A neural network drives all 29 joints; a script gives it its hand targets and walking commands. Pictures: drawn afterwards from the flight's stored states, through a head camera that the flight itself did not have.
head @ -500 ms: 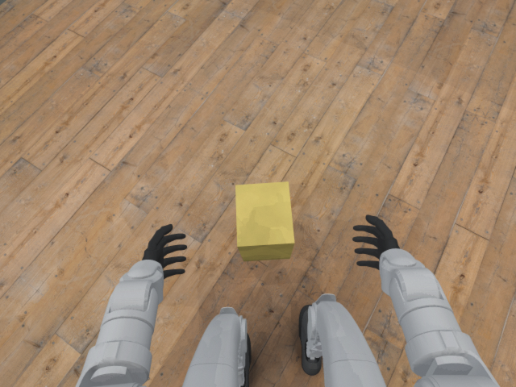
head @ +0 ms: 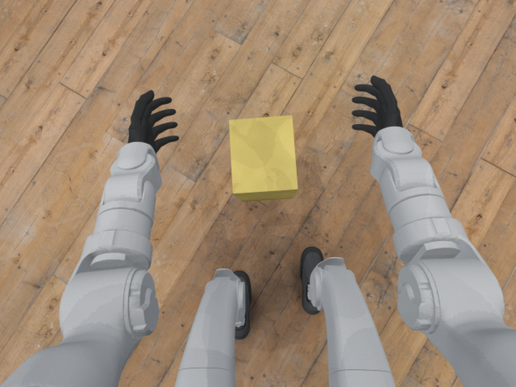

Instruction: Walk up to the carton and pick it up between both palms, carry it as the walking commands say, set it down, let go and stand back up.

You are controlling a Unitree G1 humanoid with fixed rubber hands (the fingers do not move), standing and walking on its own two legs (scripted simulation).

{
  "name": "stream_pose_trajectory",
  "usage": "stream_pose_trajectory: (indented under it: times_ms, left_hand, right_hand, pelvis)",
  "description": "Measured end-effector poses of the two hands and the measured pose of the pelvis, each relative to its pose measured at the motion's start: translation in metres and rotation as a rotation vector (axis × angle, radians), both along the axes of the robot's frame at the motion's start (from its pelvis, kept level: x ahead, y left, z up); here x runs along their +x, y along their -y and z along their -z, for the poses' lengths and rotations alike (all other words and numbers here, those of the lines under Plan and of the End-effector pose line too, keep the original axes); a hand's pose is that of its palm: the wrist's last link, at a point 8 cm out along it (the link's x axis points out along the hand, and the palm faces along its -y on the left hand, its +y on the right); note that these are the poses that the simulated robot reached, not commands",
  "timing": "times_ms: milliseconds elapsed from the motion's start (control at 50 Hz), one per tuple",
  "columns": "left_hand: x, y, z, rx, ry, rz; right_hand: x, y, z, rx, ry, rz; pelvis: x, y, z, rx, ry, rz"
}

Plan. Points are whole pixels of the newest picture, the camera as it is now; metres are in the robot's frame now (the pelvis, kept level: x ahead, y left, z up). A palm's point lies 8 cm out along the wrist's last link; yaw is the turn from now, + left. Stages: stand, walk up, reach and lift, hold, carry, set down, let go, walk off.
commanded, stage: reach and lift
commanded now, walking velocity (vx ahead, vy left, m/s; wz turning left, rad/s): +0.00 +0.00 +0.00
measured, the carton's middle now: (264, 163) +0.50 +0.03 -0.55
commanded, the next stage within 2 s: none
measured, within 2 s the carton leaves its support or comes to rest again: neither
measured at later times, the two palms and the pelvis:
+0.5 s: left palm (161, 113) +0.51 +0.19 -0.14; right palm (364, 101) +0.51 -0.15 -0.14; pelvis +0.01 +0.01 -0.01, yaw +1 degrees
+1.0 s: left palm (188, 139) +0.51 +0.18 -0.29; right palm (343, 129) +0.52 -0.15 -0.30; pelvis -0.02 +0.00 -0.16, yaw +2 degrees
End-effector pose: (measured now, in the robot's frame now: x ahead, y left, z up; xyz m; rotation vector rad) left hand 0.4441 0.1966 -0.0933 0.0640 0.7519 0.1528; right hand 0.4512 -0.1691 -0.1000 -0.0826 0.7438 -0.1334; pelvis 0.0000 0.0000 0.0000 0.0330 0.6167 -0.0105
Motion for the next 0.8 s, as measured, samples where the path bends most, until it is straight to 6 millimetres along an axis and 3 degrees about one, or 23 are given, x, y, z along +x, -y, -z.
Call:
stream_pose_trajectory:
  times_ms: [260,480,580,800]
  left_hand:
    - [0.066,0.008,0.014,-0.003,0.123,0.005]
    - [0.065,0.010,0.038,-0.011,0.115,0.007]
    - [0.064,0.011,0.065,-0.010,0.101,0.007]
    - [0.063,0.011,0.145,-0.003,0.111,-0.014]
  right_hand:
    - [0.066,-0.013,0.013,0.022,0.120,0.006]
    - [0.064,-0.015,0.038,0.032,0.109,0.015]
    - [0.063,-0.017,0.066,0.034,0.087,0.013]
    - [0.064,-0.016,0.144,0.024,0.103,0.021]
  pelvis:
    - [0.005,0.000,0.007,-0.002,-0.147,-0.010]
    - [0.011,-0.007,0.012,-0.003,-0.202,-0.012]
    - [0.009,-0.009,0.034,-0.005,-0.231,-0.017]
    - [-0.006,-0.007,0.106,-0.014,-0.252,-0.035]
